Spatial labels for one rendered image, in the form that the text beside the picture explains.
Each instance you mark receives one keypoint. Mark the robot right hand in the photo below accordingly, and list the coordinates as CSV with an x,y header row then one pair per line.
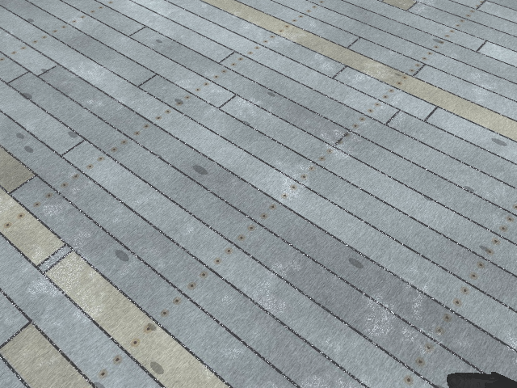
x,y
479,380

